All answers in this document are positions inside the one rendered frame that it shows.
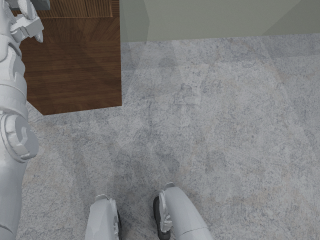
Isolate robot left forearm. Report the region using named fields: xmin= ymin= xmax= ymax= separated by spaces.
xmin=0 ymin=34 xmax=29 ymax=123

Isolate right robot thigh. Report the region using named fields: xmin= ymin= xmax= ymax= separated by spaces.
xmin=158 ymin=187 xmax=214 ymax=240

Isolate cabinet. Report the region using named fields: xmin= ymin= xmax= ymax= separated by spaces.
xmin=19 ymin=0 xmax=122 ymax=116

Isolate left robot thigh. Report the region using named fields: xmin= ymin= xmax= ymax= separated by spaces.
xmin=84 ymin=198 xmax=119 ymax=240

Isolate handle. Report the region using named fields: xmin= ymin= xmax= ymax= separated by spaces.
xmin=9 ymin=0 xmax=50 ymax=11

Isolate robot left hand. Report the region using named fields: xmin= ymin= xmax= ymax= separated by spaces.
xmin=0 ymin=0 xmax=44 ymax=47

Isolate robot thigh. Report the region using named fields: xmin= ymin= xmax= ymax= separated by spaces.
xmin=84 ymin=198 xmax=119 ymax=240
xmin=158 ymin=187 xmax=214 ymax=240

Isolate robot left upper arm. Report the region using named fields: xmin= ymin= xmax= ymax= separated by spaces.
xmin=0 ymin=113 xmax=39 ymax=240

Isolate drawer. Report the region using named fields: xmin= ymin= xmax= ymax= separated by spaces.
xmin=11 ymin=0 xmax=111 ymax=18

